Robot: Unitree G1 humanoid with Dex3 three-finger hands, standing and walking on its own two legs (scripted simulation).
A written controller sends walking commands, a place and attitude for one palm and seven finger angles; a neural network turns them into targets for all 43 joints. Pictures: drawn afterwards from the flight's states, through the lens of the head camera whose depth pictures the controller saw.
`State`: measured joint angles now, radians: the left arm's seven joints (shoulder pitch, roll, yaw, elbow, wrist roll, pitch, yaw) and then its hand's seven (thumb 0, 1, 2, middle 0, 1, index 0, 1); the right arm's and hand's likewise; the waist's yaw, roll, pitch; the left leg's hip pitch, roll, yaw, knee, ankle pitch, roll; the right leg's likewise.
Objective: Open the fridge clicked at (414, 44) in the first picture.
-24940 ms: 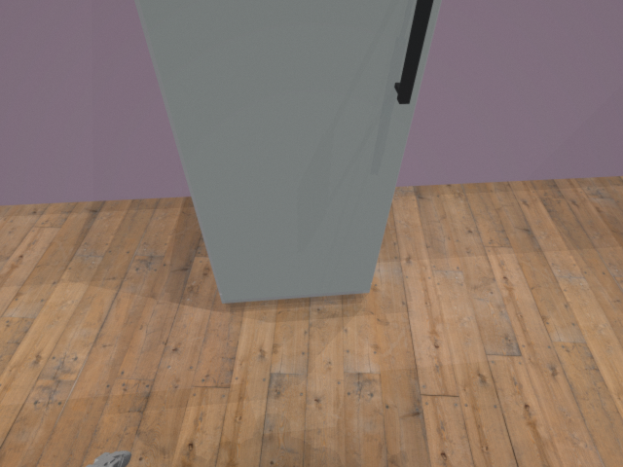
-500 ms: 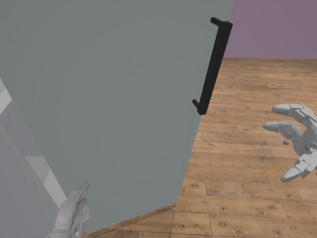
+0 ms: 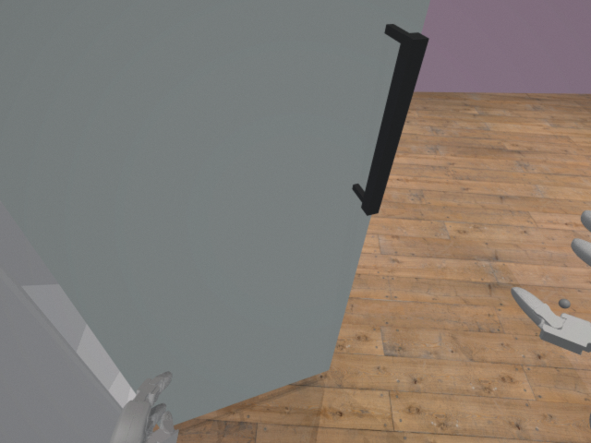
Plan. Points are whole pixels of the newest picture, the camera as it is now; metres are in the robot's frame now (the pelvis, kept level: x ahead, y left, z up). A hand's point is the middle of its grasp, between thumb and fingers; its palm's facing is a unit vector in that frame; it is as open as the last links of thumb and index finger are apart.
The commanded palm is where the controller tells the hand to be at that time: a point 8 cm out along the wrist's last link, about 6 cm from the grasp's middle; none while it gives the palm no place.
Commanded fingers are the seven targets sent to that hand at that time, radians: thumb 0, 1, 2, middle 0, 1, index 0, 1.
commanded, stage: draw the hand back to the body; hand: right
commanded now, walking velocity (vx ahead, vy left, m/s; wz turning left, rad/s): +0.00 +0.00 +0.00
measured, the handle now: (380, 131) +0.46 -0.12 +0.22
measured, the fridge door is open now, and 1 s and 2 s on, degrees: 75 75 75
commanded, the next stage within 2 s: step back with the hand held close in 0.60 s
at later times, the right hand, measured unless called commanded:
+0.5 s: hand (576, 334) +0.19 -0.27 +0.16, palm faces +0.52 +0.77 -0.38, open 7.5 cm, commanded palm +0.14 -0.30 +0.18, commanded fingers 0.00 -0.90 -0.90 0.20 0.30 0.20 0.30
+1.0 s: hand (549, 333) +0.20 -0.26 +0.14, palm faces +0.36 +0.81 -0.47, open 7.4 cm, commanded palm +0.13 -0.30 +0.18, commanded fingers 0.00 -0.90 -0.90 0.20 0.30 0.20 0.30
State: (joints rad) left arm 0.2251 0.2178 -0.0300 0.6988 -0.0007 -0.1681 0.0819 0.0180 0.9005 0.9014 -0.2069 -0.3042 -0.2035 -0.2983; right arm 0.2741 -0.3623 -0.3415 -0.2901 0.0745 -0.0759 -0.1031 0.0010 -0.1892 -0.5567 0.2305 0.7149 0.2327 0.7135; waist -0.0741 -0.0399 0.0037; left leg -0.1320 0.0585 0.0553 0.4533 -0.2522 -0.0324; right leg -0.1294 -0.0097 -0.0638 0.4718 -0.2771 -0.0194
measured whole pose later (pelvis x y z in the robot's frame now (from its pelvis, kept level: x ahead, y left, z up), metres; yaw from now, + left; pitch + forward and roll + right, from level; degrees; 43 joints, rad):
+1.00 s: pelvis -0.01 -0.01 +0.00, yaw +1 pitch +0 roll +0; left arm 0.18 0.22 0.00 0.56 -0.01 -0.04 0.10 0.02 0.90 0.90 -0.21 -0.30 -0.20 -0.30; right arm 0.51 -0.40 -0.37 -0.46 0.04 -0.14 -0.12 0.02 -0.89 -0.90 0.21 0.30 0.21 0.30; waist -0.02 0.00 0.03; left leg -0.26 0.06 0.03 0.50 -0.24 -0.04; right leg -0.25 -0.01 -0.09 0.52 -0.28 -0.03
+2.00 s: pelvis -0.12 -0.01 -0.02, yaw -2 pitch +1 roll +3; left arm 0.19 0.20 0.00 0.57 0.01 -0.13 0.10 0.01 0.90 0.90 -0.21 -0.30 -0.20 -0.30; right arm 0.48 -0.44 -0.47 -0.53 0.01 -0.31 -0.12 0.02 -0.89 -0.90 0.21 0.30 0.22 0.30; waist -0.03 0.02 0.04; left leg -0.39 -0.01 -0.02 0.58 -0.21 -0.03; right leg -0.49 -0.01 -0.02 0.62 -0.17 -0.06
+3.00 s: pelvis -0.28 -0.03 +0.00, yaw +1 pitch +1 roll +1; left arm 0.30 0.22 0.01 0.63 0.02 -0.14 0.09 0.02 0.90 0.90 -0.21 -0.30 -0.20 -0.30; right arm 0.57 -0.44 -0.42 -0.47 0.03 -0.23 -0.13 0.02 -0.89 -0.90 0.21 0.30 0.21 0.30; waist 0.01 0.03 -0.04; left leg -0.16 -0.05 0.01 0.41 -0.26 0.03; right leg -0.37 0.02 0.01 0.47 -0.15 -0.03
